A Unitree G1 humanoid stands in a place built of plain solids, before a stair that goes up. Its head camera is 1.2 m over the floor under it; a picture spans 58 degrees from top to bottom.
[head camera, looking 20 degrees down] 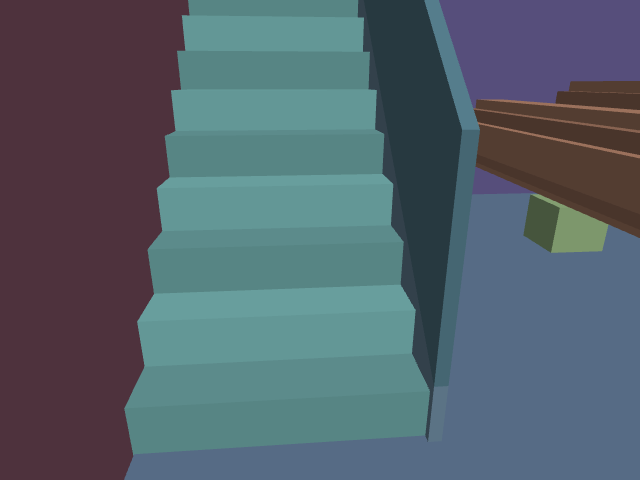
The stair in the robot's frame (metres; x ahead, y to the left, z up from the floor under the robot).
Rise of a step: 0.19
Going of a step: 0.22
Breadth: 1.03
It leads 5 degrees to the left of straight ahead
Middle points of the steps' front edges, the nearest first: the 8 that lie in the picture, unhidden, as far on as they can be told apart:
1.19 0.13 0.20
1.41 0.15 0.39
1.63 0.17 0.58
1.85 0.18 0.78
2.07 0.20 0.97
2.29 0.22 1.16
2.51 0.24 1.36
2.74 0.26 1.55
